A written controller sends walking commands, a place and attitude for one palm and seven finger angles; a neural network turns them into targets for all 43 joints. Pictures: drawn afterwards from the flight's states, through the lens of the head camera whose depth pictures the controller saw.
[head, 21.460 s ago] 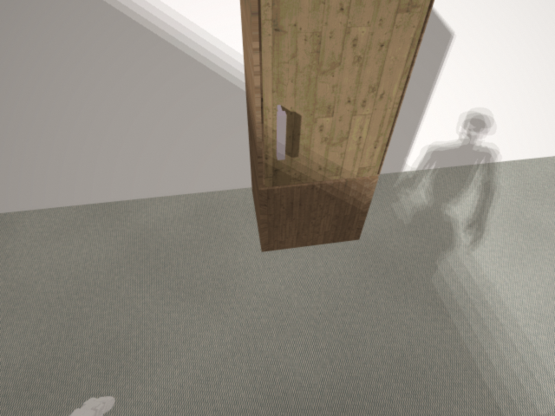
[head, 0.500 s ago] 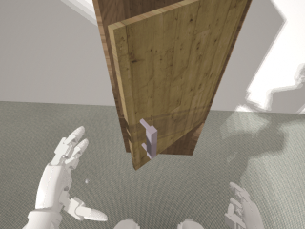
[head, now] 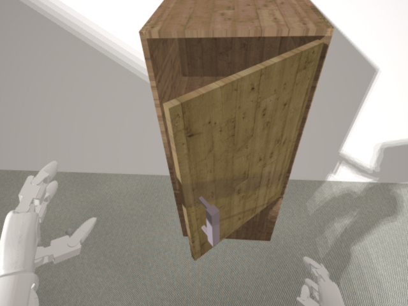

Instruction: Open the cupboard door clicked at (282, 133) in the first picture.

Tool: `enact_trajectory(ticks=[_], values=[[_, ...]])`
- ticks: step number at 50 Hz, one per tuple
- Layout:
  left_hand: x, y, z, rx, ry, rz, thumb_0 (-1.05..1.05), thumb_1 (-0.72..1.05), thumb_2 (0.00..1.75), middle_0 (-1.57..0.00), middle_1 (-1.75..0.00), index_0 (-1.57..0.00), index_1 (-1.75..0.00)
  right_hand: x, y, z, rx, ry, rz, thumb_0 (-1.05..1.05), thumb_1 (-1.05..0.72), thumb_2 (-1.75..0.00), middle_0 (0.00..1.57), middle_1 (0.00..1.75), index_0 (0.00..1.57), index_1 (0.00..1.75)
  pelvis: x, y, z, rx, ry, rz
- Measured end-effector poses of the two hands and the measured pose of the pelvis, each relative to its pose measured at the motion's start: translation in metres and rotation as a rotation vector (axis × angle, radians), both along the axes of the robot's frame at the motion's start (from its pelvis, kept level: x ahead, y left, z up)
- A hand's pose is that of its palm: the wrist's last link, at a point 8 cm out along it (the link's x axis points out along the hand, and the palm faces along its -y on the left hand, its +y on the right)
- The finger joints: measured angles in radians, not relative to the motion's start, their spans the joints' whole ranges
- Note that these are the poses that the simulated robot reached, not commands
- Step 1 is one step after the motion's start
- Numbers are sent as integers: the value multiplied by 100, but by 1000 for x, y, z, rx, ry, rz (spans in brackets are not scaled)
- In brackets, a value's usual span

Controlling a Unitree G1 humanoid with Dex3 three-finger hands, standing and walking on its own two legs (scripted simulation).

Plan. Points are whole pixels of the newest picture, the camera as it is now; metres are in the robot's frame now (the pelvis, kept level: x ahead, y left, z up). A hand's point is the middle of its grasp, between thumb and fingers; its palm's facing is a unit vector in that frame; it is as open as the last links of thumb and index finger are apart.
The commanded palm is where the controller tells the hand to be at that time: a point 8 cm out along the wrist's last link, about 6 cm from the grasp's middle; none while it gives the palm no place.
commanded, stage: draw the hand back to the body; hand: left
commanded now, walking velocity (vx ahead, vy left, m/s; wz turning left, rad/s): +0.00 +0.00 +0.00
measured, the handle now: (208, 221) +0.36 +0.04 -0.09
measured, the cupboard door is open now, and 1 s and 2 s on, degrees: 41 41 41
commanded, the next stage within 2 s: step back with the hand held close in 0.54 s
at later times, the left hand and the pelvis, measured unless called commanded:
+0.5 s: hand (47, 224) +0.18 +0.25 +0.17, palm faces +0.44 -0.80 -0.41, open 7.5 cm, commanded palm +0.14 +0.29 +0.19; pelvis -0.01 -0.01 +0.02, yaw -1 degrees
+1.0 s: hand (33, 233) +0.17 +0.26 +0.17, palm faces +0.33 -0.78 -0.53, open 7.4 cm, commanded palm +0.11 +0.30 +0.19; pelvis -0.04 +0.01 +0.02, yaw -1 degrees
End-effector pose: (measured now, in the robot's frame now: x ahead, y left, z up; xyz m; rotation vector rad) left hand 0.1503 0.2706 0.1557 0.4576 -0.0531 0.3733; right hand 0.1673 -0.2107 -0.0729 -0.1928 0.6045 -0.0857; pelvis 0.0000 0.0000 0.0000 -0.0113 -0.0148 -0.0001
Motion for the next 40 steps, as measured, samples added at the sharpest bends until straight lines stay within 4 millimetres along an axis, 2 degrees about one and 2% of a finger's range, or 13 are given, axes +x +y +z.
enact_trajectory(ticks=[10,12,22,31,40], values=[[-7,23,50,100,-150,68,0,66,80,-20,-31,-20,-30,7,-7,11,-13,-12,15,1,-90,-90,21,30,21,30,-1,-4,10,1,-47,-7],[-8,25,54,104,-172,80,0,72,82,-20,-30,-20,-30,8,-8,11,-12,-10,15,1,-90,-90,21,30,21,30,-2,-4,12,2,-52,-8],[-8,16,22,5,-65,65,1,87,88,-21,-30,-21,-30,-4,-18,11,-34,36,-2,1,-90,-90,21,30,21,30,-6,-8,16,4,-65,-16],[-11,16,46,66,-144,52,1,88,89,-21,-31,-21,-30,-6,-18,13,-27,19,-5,1,-90,-90,21,30,20,30,-8,-9,17,2,-82,-17],[-4,23,37,91,-97,34,1,89,90,-21,-31,-21,-30,-13,-21,14,-33,62,-17,1,-90,-90,21,30,21,30,-18,-6,18,-6,-27,-14]])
